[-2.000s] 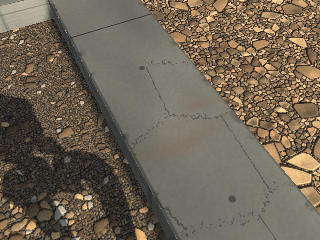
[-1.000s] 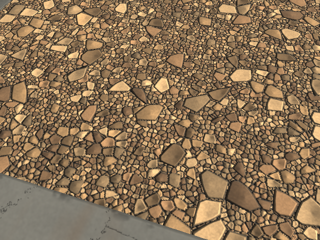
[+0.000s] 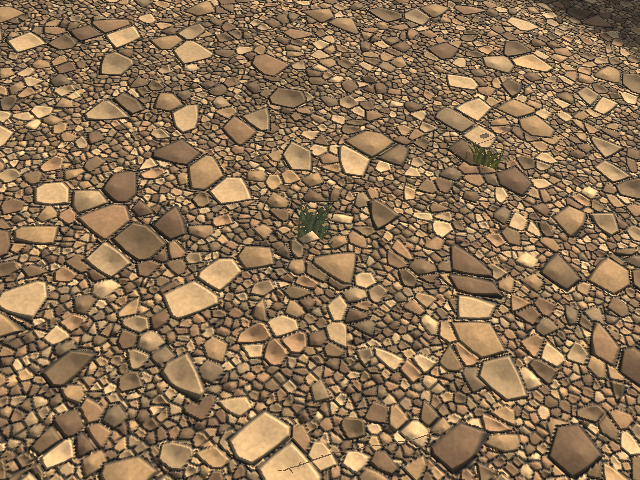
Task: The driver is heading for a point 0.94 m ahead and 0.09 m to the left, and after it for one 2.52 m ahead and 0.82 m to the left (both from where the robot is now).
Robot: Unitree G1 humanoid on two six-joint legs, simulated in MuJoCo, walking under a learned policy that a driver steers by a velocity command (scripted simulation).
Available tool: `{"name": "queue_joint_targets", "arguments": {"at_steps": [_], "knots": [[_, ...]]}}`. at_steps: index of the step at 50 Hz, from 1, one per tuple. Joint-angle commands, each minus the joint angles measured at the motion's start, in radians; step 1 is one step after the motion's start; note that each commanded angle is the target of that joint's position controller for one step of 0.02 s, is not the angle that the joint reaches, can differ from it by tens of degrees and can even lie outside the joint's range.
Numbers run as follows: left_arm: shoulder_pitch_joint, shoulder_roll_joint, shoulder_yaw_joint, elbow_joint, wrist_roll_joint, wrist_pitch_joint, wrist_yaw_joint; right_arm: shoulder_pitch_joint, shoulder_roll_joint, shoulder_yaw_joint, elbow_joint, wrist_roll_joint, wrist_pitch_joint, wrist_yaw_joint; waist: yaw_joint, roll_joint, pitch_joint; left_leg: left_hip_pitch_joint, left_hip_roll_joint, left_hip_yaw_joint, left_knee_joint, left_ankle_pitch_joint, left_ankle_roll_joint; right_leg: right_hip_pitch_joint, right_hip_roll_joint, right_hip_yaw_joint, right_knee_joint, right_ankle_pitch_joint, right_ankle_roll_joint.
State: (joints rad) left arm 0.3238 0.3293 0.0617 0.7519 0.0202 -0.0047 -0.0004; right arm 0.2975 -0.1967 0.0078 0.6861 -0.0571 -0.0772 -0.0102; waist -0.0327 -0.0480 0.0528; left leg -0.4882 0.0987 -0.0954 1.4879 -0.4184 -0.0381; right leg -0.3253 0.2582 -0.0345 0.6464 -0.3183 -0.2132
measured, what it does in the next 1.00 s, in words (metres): walks ahead: left foot, then right foot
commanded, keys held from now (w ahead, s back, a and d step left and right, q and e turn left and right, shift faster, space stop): w+shift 0.66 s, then w+q+shift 0.34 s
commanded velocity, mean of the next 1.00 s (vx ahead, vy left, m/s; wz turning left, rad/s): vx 0.99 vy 0.00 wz -0.06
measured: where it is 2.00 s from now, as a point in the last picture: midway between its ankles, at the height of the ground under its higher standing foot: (228, 62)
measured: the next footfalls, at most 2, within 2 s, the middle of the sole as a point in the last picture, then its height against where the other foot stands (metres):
left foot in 0.26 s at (191, 475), level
right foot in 0.72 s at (314, 298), level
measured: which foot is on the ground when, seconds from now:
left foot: up 0.00-0.24, down 0.26-0.72, up 0.74-1.00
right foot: down 0.00-0.24, up 0.26-0.70, down 0.72-1.00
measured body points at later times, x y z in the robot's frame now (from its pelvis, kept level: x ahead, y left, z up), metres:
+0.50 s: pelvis +0.49 +0.10 +0.03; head +0.50 +0.11 +0.48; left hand +0.73 +0.30 -0.05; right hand +0.39 -0.16 -0.09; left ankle +0.44 +0.20 -0.71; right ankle +0.52 -0.04 -0.62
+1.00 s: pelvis +0.98 +0.01 +0.03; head +0.99 +0.02 +0.48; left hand +0.94 +0.30 -0.10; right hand +1.14 -0.25 -0.07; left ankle +1.13 +0.14 -0.62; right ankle +0.86 -0.05 -0.71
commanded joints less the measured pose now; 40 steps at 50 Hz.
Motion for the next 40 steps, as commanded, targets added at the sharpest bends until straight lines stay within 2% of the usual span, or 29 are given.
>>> {"name": "queue_joint_targets", "arguments": {"at_steps": [1, 3, 4, 5, 7, 9, 10, 11, 12, 13, 14, 15, 16, 17, 18, 20, 22, 27, 28, 30, 32, 33, 34, 35, 36, 37, 38, 39, 40], "knots": [[-0.035, 0.109, 0.021, -0.077, -0.002, -0.070, 0.017, 0.032, -0.164, -0.031, -0.113, -0.027, 0.032, 0.001, -0.066, 0.151, 0.046, -0.215, 0.066, 0.029, -0.191, -0.096, -0.030, -0.043, -0.340, 0.514, -0.431, 0.120, -0.177], [-0.076, 0.111, 0.021, -0.064, 0.003, -0.091, 0.013, -0.083, -0.147, -0.020, -0.144, -0.011, 0.030, 0.018, -0.049, 0.126, 0.077, -0.100, 0.077, 0.076, -0.437, 0.128, -0.032, -0.181, -0.246, 0.383, -0.494, 0.141, -0.129], [-0.064, 0.104, 0.021, -0.053, -0.005, -0.100, 0.008, -0.115, -0.120, -0.007, -0.163, 0.002, 0.023, 0.029, -0.036, 0.065, 0.079, 0.017, 0.086, 0.079, -0.568, 0.292, -0.016, -0.244, -0.227, 0.344, -0.485, 0.239, -0.101], [-0.038, 0.094, 0.019, -0.036, -0.018, -0.109, 0.002, -0.148, -0.105, -0.002, -0.162, 0.015, 0.017, 0.038, -0.010, 0.060, 0.059, 0.119, 0.069, 0.093, -0.667, 0.465, 0.004, -0.250, -0.211, 0.305, -0.496, 0.291, -0.076], [0.037, 0.113, 0.026, -0.005, -0.029, -0.115, -0.008, -0.205, -0.118, -0.007, -0.148, 0.027, 0.015, 0.045, 0.053, 0.042, 0.034, 0.135, 0.029, 0.123, -0.783, 0.588, 0.036, -0.086, -0.240, 0.311, -0.517, 0.380, -0.059], [0.092, 0.144, 0.031, 0.014, -0.022, -0.110, -0.008, -0.245, -0.144, -0.015, -0.151, 0.027, 0.014, 0.040, 0.091, 0.002, 0.021, 0.077, -0.016, 0.149, -0.870, 0.520, 0.069, 0.146, -0.292, 0.314, -0.428, 0.684, -0.039], [0.113, 0.161, 0.033, 0.028, -0.015, -0.108, -0.005, -0.226, -0.175, -0.030, -0.144, 0.023, 0.011, 0.031, 0.079, 0.004, -0.013, 0.093, -0.060, 0.163, -0.897, 0.428, 0.085, 0.257, -0.314, 0.316, -0.340, 0.880, -0.014], [0.114, 0.190, 0.039, 0.036, -0.004, -0.103, 0.000, -0.130, -0.206, -0.050, -0.117, 0.021, 0.007, 0.023, 0.028, -0.005, -0.081, 0.180, -0.099, 0.163, -0.907, 0.337, 0.097, 0.324, -0.327, 0.313, -0.199, 1.002, 0.012], [0.069, 0.208, 0.043, 0.033, 0.015, -0.095, 0.002, 0.055, -0.239, -0.072, -0.066, 0.032, 0.006, 0.012, -0.084, -0.007, -0.178, 0.376, -0.121, 0.176, -0.912, 0.270, 0.102, 0.290, -0.312, 0.285, 0.021, 1.020, 0.037], [0.015, 0.164, 0.032, 0.020, 0.029, -0.100, 0.004, 0.278, -0.298, -0.097, -0.014, 0.026, 0.010, -0.009, -0.205, 0.004, -0.277, 0.641, -0.035, 0.093, -0.848, 0.155, 0.119, 0.105, -0.276, 0.251, 0.342, 0.876, 0.057], [0.112, -0.014, -0.008, -0.032, -0.013, -0.109, 0.000, 0.348, -0.411, -0.125, 0.006, -0.019, 0.005, -0.013, -0.130, 0.360, -0.397, 0.885, 0.272, -0.421, -0.972, -0.153, 0.216, -0.233, -0.106, 0.175, 0.808, 0.036, 0.107], [0.116, 0.016, -0.020, -0.044, -0.019, -0.122, 0.001, 0.268, -0.362, -0.119, 0.002, -0.003, 0.007, 0.014, -0.090, 0.410, -0.420, 0.872, 0.309, -0.810, -1.210, -0.259, 0.247, -0.382, -0.087, 0.225, 0.879, -0.090, 0.088], [0.014, 0.057, -0.012, -0.044, -0.014, -0.114, 0.006, 0.134, -0.280, -0.110, -0.011, 0.003, 0.006, 0.019, -0.061, 0.248, -0.223, 0.722, 0.283, -0.630, -1.212, -0.254, 0.247, -0.447, -0.182, 0.198, 0.866, 0.017, 0.083], [-0.059, 0.063, -0.016, -0.053, 0.000, -0.106, -0.005, 0.102, -0.224, -0.099, 0.003, 0.010, 0.003, 0.025, -0.054, 0.099, -0.149, 0.590, 0.241, -0.491, -1.206, -0.155, 0.242, -0.419, -0.223, 0.176, 0.817, 0.066, 0.084], [-0.119, 0.050, -0.018, -0.071, 0.012, -0.098, -0.018, 0.108, -0.186, -0.088, 0.030, 0.008, 0.000, 0.026, -0.040, 0.045, -0.093, 0.495, 0.189, -0.370, -1.211, -0.069, 0.215, -0.404, -0.244, 0.175, 0.766, 0.064, 0.082], [-0.116, -0.009, -0.035, -0.091, 0.025, -0.074, -0.039, 0.151, -0.130, -0.065, 0.091, 0.015, -0.013, 0.025, 0.013, 0.092, -0.052, 0.398, 0.135, -0.249, -1.247, 0.002, 0.191, -0.390, -0.262, 0.185, 0.709, 0.047, 0.085], [-0.139, -0.017, -0.043, -0.108, 0.024, -0.060, -0.047, 0.155, -0.148, -0.068, 0.116, 0.033, -0.031, 0.026, 0.043, 0.118, 0.006, 0.356, 0.131, -0.192, -1.312, 0.055, 0.196, -0.455, -0.276, 0.185, 0.641, 0.048, 0.097], [-0.371, -0.022, -0.075, -0.191, 0.016, -0.073, -0.064, 0.185, -0.150, -0.058, 0.156, 0.057, -0.053, 0.034, 0.032, 0.094, 0.092, 0.282, 0.028, 0.089, -1.456, 0.527, 0.179, -0.359, -0.309, -0.011, 0.170, 0.352, 0.121], [-0.412, -0.041, -0.083, -0.201, 0.012, -0.076, -0.070, 0.217, -0.162, -0.060, 0.170, 0.063, -0.057, 0.033, 0.016, 0.088, 0.095, 0.281, 0.043, 0.103, -1.505, 0.586, 0.177, -0.282, -0.302, -0.042, 0.081, 0.410, 0.108], [-0.437, -0.033, -0.083, -0.197, 0.006, -0.078, -0.067, 0.246, -0.202, -0.064, 0.194, 0.064, -0.058, 0.029, 0.013, 0.090, 0.095, 0.381, 0.067, 0.135, -1.518, 0.762, 0.172, -0.214, -0.280, -0.068, -0.009, 0.454, 0.082], [-0.404, -0.005, -0.073, -0.179, 0.015, -0.078, -0.050, 0.272, -0.242, -0.068, 0.212, 0.057, -0.048, 0.019, 0.039, 0.131, 0.029, 0.539, 0.085, 0.163, -1.380, 1.211, 0.163, -0.153, -0.203, -0.115, -0.035, 0.360, 0.062], [-0.332, 0.018, -0.063, -0.159, 0.021, -0.078, -0.041, 0.270, -0.271, -0.072, 0.219, 0.047, -0.036, 0.009, 0.084, 0.167, -0.037, 0.591, 0.103, 0.170, -1.245, 1.371, 0.154, -0.071, -0.168, -0.111, -0.041, 0.282, 0.048], [-0.172, 0.052, -0.045, -0.114, 0.022, -0.079, -0.027, 0.263, -0.286, -0.075, 0.227, 0.038, -0.020, -0.002, 0.160, 0.187, -0.127, 0.568, 0.114, 0.158, -1.032, 1.437, 0.146, 0.115, -0.145, -0.079, -0.041, 0.214, 0.036], [0.045, 0.083, -0.023, -0.044, 0.018, -0.078, -0.010, 0.211, -0.297, -0.078, 0.218, 0.034, -0.007, -0.011, 0.269, 0.181, -0.215, 0.475, 0.095, 0.155, -0.758, 1.331, 0.139, 0.340, -0.175, -0.030, -0.092, 0.195, 0.024], [0.200, 0.168, 0.007, -0.008, 0.035, -0.076, 0.012, 0.214, -0.220, -0.064, 0.185, 0.025, -0.003, -0.007, 0.289, 0.084, -0.332, 0.259, 0.030, 0.143, -0.394, 0.903, 0.152, 0.583, -0.384, 0.205, -0.059, -0.107, 0.010], [0.140, 0.217, 0.023, -0.029, 0.059, -0.079, 0.013, 0.330, -0.066, -0.033, 0.135, 0.076, -0.012, 0.013, 0.127, -0.212, -0.473, -0.095, -0.143, 0.075, 0.004, -0.018, 0.127, 0.793, -0.687, 0.791, -0.231, -0.342, -0.092], [0.083, 0.164, 0.028, -0.036, 0.038, -0.072, 0.006, 0.236, -0.180, -0.053, 0.121, 0.078, -0.014, 0.004, 0.160, -0.078, -0.434, -0.224, -0.108, 0.008, 0.060, 0.052, 0.157, 0.734, -0.660, 0.850, -0.351, -0.384, -0.096], [0.031, 0.093, 0.013, -0.014, 0.029, -0.084, 0.006, 0.125, -0.187, -0.056, 0.102, 0.071, -0.014, 0.003, 0.138, 0.007, -0.242, -0.262, -0.056, 0.012, -0.005, 0.143, 0.161, 0.571, -0.620, 0.652, -0.364, -0.283, -0.063], [0.014, 0.050, 0.008, 0.010, 0.026, -0.096, 0.003, 0.095, -0.163, -0.049, 0.100, 0.066, -0.011, 0.011, 0.106, 0.067, -0.130, -0.232, -0.019, 0.016, -0.080, 0.169, 0.162, 0.408, -0.587, 0.524, -0.403, -0.132, -0.035]]}}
